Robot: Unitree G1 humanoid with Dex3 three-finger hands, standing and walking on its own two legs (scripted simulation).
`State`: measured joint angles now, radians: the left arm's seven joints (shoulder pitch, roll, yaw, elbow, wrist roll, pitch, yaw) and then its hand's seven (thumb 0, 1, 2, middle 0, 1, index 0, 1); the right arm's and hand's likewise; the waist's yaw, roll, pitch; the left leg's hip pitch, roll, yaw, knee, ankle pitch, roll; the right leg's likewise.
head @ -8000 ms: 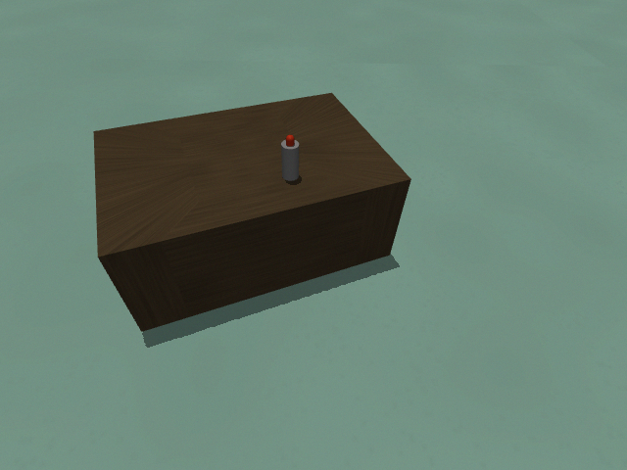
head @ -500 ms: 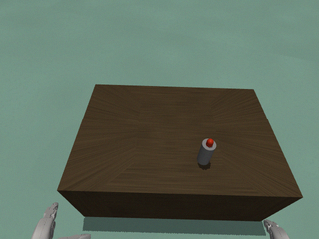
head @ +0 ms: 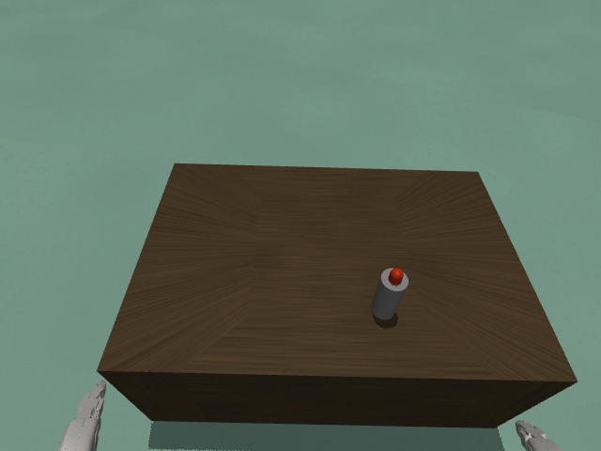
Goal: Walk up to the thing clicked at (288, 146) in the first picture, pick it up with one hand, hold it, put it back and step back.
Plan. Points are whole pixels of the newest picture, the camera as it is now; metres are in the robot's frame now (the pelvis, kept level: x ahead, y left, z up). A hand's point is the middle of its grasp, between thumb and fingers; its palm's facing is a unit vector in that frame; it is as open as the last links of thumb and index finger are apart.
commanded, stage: go down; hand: right
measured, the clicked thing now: (389, 291) +0.52 -0.19 -0.24
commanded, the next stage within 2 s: none
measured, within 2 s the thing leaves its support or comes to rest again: neither
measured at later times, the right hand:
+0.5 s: hand out of the picture +0.15 -0.27 -0.09, palm faces +0.11 +0.94 -0.31, open 17.6 cm
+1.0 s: hand (539, 382) +0.25 -0.32 -0.03, palm faces +0.21 +0.95 -0.23, open 17.6 cm
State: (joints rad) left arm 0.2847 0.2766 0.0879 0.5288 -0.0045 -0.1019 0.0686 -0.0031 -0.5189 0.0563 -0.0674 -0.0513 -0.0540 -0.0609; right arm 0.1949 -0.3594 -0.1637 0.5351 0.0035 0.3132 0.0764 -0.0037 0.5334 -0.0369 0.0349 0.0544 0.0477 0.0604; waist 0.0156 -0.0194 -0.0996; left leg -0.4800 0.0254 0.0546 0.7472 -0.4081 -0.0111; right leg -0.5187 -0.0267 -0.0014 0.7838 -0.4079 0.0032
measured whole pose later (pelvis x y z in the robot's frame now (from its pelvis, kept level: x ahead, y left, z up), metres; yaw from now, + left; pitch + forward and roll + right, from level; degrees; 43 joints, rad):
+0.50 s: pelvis -0.01 +0.00 -0.01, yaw +0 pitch +9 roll +1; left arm 0.39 0.26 0.05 0.32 -0.02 -0.09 0.10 -0.01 -0.53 0.05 -0.06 -0.05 -0.06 -0.06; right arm 0.30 -0.39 -0.22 0.33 0.04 0.37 0.12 -0.01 0.58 -0.03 0.03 0.06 0.05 0.06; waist 0.02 -0.02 -0.12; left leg -0.56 0.02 0.07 0.85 -0.45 0.00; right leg -0.60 -0.03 0.01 0.89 -0.44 0.01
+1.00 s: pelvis -0.03 +0.00 -0.02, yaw -1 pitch +9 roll +2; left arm 0.37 0.27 0.03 0.35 -0.02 -0.15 0.13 -0.01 -0.53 0.05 -0.06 -0.05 -0.06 -0.06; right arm -0.08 -0.52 -0.38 0.57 0.10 0.22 0.23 -0.01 0.57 -0.02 0.04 0.05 0.05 0.06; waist 0.05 -0.02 -0.10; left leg -0.61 0.02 0.07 0.89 -0.43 -0.01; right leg -0.67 -0.03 0.02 0.93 -0.43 0.00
